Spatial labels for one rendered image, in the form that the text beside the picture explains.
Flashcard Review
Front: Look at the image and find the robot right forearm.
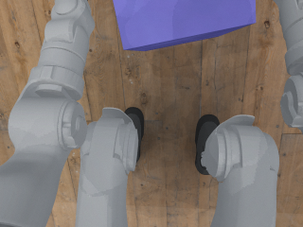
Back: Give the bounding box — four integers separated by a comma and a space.
274, 0, 303, 76

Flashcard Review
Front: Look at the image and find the right robot foot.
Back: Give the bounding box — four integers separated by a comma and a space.
195, 114, 220, 175

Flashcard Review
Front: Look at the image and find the right robot upper arm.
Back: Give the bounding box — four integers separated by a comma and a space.
280, 71, 303, 134

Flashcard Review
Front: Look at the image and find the left robot shin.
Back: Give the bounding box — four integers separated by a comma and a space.
80, 107, 135, 159

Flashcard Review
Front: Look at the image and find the carton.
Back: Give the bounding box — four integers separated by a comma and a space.
113, 0, 257, 51

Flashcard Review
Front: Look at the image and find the robot left forearm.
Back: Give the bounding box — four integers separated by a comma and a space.
8, 0, 96, 140

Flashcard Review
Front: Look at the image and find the left robot upper arm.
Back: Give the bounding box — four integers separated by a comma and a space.
0, 96, 88, 227

